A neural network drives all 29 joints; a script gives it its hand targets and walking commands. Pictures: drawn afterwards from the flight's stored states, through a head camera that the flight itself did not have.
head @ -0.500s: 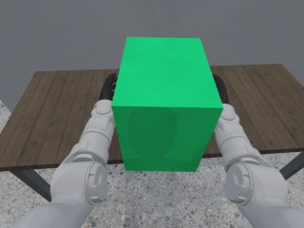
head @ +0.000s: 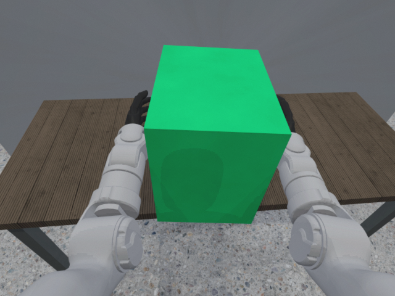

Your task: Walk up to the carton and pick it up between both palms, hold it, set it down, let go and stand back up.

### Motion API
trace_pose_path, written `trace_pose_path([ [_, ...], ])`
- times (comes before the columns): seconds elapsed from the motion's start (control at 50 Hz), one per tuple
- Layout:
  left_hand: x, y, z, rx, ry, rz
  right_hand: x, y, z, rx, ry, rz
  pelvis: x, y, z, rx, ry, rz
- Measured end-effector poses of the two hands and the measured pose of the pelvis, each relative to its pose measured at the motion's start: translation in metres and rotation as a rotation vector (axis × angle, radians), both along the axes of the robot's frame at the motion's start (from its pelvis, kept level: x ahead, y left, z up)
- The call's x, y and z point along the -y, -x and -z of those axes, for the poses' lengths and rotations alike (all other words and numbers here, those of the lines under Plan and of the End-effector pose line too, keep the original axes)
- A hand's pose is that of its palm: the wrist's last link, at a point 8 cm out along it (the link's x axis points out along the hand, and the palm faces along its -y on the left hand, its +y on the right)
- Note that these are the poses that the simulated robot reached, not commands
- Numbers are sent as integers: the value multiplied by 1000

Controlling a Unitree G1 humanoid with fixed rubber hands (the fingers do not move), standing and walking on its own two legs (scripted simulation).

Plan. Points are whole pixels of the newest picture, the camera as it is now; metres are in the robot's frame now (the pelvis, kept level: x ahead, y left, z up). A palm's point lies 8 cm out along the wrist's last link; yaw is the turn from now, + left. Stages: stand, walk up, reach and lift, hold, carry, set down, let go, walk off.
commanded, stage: reach and lift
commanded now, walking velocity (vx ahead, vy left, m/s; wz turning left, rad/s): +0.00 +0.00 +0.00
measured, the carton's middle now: (207, 135) +0.44 -0.01 +0.10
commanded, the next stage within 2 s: none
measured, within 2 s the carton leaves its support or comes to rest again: neither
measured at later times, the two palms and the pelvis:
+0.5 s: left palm (122, 119) +0.39 +0.16 +0.19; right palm (287, 121) +0.38 -0.15 +0.19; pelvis -0.01 +0.01 +0.00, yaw +2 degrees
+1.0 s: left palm (117, 107) +0.37 +0.16 +0.22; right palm (295, 106) +0.38 -0.15 +0.23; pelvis -0.02 +0.00 +0.00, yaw +2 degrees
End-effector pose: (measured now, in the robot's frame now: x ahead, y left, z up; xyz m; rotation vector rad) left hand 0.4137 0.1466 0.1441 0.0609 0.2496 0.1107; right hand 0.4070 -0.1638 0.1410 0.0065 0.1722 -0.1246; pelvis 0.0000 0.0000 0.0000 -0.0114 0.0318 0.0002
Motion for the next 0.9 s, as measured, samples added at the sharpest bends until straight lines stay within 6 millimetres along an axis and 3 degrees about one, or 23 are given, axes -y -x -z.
trace_pose_path([
  [0.18,-2,0,-16,24,-9,-9,-3,-3,-20,20,20,-2,2,-7,0,54,5,-24],
  [0.4,-17,22,-32,49,-4,-20,-18,12,-45,41,3,-11,-5,5,1,92,7,-49],
  [0.64,-4,35,-56,25,-16,5,-5,34,-56,18,-23,18,-7,24,1,105,0,-22],
  [0.9,-6,39,-78,53,9,-24,-7,31,-83,43,-7,-6,3,28,1,77,-3,-22],
])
